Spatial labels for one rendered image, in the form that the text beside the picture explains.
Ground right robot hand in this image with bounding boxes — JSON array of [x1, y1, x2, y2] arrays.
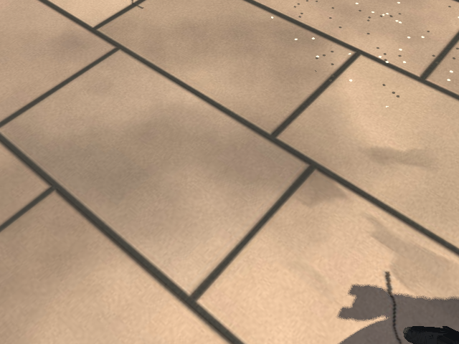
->
[[403, 326, 459, 344]]

